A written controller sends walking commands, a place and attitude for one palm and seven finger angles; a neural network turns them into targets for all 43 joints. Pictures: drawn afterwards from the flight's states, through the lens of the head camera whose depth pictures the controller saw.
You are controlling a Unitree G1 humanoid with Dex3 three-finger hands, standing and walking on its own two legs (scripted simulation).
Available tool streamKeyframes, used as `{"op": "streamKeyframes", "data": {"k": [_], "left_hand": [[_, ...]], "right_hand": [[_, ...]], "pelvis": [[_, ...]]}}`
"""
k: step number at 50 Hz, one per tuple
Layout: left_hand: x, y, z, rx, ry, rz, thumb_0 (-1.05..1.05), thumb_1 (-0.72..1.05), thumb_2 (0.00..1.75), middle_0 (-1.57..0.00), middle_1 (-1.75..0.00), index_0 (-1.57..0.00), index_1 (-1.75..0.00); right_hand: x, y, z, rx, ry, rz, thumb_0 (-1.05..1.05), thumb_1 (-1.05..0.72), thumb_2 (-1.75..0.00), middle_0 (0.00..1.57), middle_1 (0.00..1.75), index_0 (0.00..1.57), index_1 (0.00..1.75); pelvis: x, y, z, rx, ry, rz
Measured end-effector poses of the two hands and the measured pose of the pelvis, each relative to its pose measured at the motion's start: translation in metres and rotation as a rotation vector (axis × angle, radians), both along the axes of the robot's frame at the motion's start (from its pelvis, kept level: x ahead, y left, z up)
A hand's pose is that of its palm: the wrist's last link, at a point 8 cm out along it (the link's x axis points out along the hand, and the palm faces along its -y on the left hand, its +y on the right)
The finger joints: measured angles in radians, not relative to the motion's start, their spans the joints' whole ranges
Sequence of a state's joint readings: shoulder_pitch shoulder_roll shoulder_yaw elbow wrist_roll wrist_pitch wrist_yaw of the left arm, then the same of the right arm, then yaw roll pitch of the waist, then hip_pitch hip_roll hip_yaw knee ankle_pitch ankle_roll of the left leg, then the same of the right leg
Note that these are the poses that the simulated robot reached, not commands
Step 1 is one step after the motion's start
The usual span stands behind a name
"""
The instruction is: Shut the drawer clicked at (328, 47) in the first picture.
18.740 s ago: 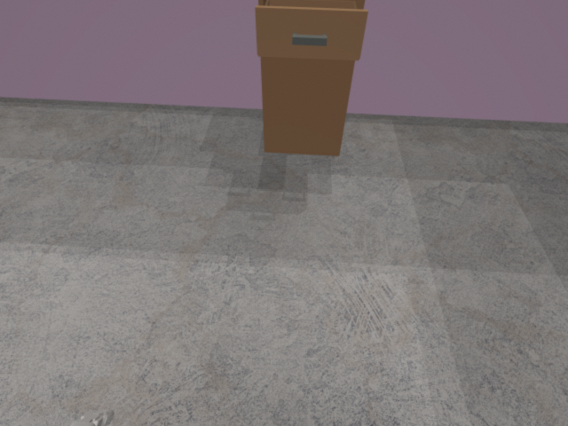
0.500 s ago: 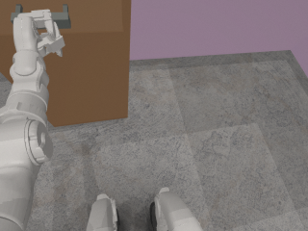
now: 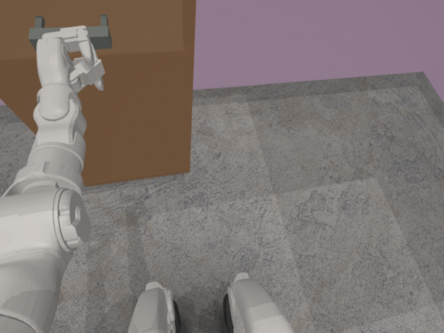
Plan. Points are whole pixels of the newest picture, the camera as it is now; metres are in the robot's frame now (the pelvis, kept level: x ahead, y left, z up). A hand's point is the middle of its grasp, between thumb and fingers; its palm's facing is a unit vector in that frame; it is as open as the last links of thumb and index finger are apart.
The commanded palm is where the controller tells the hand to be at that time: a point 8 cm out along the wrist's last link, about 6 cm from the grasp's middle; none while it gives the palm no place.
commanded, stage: pull the fist back off the drawer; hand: left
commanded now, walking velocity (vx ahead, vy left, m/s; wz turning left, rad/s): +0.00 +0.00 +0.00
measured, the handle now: (72, 29) +0.64 +0.18 +0.09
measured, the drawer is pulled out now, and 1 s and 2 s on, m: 0.00 0.00 0.00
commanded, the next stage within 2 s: draw the hand back to the body in 0.16 s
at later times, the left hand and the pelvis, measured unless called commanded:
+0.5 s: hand (84, 86) +0.49 +0.15 +0.11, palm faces +0.08 -1.00 -0.04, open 3.2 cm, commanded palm +0.44 +0.20 +0.13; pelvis +0.06 -0.02 +0.04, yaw +0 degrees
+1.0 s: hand (1, 168) +0.34 +0.19 +0.18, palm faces +0.26 -0.93 -0.24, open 3.2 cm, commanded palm +0.29 +0.23 +0.20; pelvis +0.05 -0.03 +0.09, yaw +2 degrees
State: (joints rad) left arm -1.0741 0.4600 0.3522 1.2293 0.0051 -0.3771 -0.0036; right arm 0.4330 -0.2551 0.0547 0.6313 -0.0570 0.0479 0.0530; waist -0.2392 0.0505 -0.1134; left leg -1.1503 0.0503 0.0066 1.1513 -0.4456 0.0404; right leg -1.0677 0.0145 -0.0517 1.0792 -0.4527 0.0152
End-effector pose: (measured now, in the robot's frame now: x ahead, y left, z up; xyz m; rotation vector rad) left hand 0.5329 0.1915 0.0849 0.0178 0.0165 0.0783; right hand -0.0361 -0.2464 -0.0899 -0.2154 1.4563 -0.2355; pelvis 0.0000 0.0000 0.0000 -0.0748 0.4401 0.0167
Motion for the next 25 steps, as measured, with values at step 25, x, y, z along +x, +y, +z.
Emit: {"op": "streamKeyframes", "data": {"k": [25], "left_hand": [[-0.069,0.009,0.028,0.02,-0.03,0.005,0.01,0.9,0.9,-1.4,-1.6,-1.4,-1.6]], "right_hand": [[0.136,-0.018,0.025,0.071,-0.234,0.017,0.0,-0.91,-0.9,0.2,0.3,0.2,0.3]], "pelvis": [[0.058,-0.016,0.044,0.041,-0.124,-0.013]]}}
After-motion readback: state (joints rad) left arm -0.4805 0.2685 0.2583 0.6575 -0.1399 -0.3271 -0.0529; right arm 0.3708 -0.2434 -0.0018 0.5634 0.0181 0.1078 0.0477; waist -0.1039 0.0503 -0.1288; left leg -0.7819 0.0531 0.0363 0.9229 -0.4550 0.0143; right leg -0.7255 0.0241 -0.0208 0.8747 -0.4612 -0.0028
